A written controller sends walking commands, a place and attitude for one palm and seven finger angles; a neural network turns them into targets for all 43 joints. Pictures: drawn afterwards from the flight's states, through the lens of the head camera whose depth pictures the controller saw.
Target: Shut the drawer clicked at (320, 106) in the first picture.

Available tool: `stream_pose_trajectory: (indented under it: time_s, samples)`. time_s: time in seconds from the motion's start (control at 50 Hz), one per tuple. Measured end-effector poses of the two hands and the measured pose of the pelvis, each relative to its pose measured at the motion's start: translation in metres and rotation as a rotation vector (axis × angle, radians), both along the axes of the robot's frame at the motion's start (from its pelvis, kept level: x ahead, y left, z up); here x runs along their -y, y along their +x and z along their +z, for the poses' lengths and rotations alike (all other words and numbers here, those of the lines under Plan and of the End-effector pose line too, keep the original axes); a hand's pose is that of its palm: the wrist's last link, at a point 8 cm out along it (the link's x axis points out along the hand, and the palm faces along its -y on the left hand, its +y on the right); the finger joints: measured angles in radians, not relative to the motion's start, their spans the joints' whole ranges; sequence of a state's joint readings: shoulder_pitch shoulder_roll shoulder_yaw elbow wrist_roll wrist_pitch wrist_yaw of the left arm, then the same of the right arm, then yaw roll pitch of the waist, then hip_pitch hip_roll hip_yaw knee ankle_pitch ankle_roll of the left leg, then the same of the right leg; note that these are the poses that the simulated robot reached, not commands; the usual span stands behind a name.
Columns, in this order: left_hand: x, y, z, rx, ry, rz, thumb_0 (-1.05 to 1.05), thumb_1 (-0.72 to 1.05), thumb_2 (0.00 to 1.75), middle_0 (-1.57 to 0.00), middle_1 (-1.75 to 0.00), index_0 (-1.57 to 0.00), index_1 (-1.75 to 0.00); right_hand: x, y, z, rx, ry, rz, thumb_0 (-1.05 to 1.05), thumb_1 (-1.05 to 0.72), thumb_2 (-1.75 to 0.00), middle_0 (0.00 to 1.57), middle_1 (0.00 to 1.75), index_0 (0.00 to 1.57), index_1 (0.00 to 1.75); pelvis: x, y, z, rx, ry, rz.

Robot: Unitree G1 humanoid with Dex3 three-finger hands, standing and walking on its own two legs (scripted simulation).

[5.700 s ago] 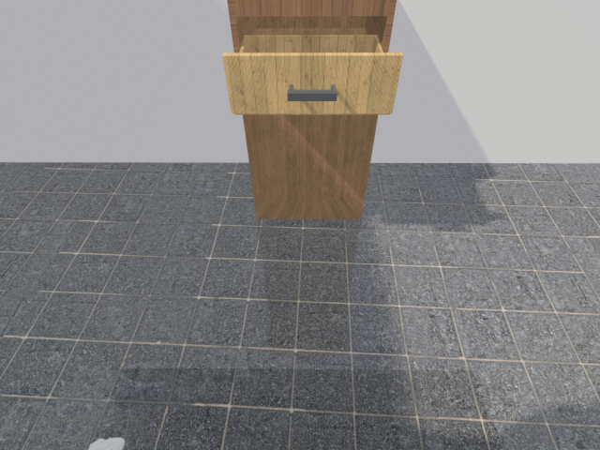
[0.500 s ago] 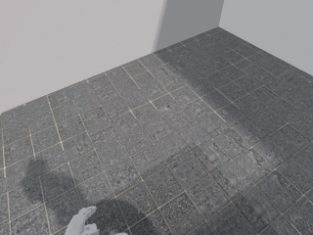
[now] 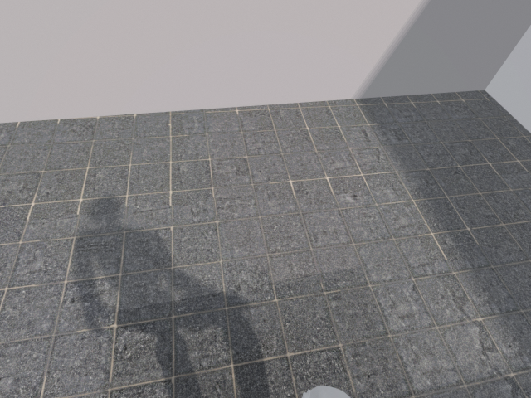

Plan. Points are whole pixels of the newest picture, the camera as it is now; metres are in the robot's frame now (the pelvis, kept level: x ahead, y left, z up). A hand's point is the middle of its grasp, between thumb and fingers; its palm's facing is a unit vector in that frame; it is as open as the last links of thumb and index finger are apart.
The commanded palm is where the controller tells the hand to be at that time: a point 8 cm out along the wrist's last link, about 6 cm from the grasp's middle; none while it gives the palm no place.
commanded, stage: turn to face it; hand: left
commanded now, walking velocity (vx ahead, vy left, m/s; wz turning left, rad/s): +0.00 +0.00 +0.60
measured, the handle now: out of the picture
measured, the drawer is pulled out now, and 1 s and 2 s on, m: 0.29 0.29 0.29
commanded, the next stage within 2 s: none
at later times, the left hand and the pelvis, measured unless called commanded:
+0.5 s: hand out of the picture +0.02 +0.15 -0.13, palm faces +0.32 -0.91 -0.28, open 7.4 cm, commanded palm none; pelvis -0.02 -0.06 +0.01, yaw +18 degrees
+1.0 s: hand out of the picture -0.14 +0.20 -0.17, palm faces +0.61 -0.76 -0.25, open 7.4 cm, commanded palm none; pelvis -0.05 -0.01 +0.01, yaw +36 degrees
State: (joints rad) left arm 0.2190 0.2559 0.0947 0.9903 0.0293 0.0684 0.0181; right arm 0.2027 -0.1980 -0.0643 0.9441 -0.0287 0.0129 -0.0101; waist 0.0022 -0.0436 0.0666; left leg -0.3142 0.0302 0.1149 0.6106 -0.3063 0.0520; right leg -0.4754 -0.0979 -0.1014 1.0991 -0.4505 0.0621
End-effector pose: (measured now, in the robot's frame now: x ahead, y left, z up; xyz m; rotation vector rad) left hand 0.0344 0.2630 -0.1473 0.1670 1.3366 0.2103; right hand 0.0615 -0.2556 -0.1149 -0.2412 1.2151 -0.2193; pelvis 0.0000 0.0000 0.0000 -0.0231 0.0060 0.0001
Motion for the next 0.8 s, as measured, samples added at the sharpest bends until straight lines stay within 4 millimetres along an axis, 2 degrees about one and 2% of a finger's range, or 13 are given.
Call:
stream_pose_trajectory:
  time_s: [0.08,0.18,0.32,0.4,0.52,0.62,0.7,0.8]
  samples:
    - [-0.009,-0.011,0.013,0.012,0.013,0.04,0.01,0.91,0.9,-0.2,-0.29,-0.2,-0.3,-0.005,0.009,0.007,-0.002,0.004,0.046,0.01,-0.91,-0.9,0.2,0.3,0.2,0.3,-0.002,-0.002,0.009,-0.004,-0.005,0.037]
    - [-0.005,-0.013,0.022,0.057,0.027,0.081,0.01,0.91,0.9,-0.2,-0.29,-0.2,-0.3,-0.006,0.019,0.007,0.003,0.027,0.094,0.01,-0.91,-0.9,0.2,0.3,0.2,0.3,0.004,-0.005,0.012,-0.004,-0.007,0.093]
    - [0.026,-0.001,0.033,0.161,0.045,0.115,0.01,0.91,0.9,-0.2,-0.29,-0.2,-0.3,0.014,0.026,-0.008,-0.008,0.064,0.154,0.01,-0.9,-0.9,0.2,0.3,0.21,0.3,0.03,-0.014,0.008,-0.008,0.007,0.184]
    - [0.049,-0.008,0.037,0.223,0.077,0.144,0.01,0.9,0.9,-0.2,-0.29,-0.2,-0.3,0.033,0.034,-0.025,-0.016,0.088,0.187,0.01,-0.9,-0.9,0.2,0.3,0.21,0.3,0.051,-0.019,-0.001,-0.007,0.023,0.239]
    - [0.074,-0.047,0.049,0.198,0.078,0.233,0.01,0.9,0.9,-0.21,-0.3,-0.21,-0.3,0.044,0.053,-0.019,-0.035,0.096,0.277,0.01,-0.91,-0.9,0.2,0.3,0.2,0.3,0.064,-0.021,0.01,0.011,0.055,0.336]
    - [0.083,-0.084,0.044,0.152,0.065,0.311,0.01,0.9,0.9,-0.21,-0.3,-0.21,-0.3,0.036,0.07,-0.013,-0.05,0.085,0.356,0.01,-0.91,-0.9,0.2,0.3,0.2,0.3,0.066,-0.023,0.013,0.012,0.068,0.406]
    - [0.083,-0.122,0.035,0.1,0.046,0.388,0.01,0.9,0.9,-0.21,-0.3,-0.21,-0.3,0.014,0.09,-0.01,-0.051,0.067,0.439,0.01,-0.91,-0.9,0.2,0.3,0.2,0.3,0.059,-0.027,0.01,0.004,0.06,0.458]
    - [0.072,-0.176,0.013,0.024,0.014,0.496,0.01,0.9,0.9,-0.21,-0.3,-0.21,-0.3,-0.035,0.12,-0.004,0.009,0.041,0.565,0.01,-0.91,-0.9,0.2,0.3,0.2,0.3,0.039,-0.037,0.001,-0.01,0.034,0.523]
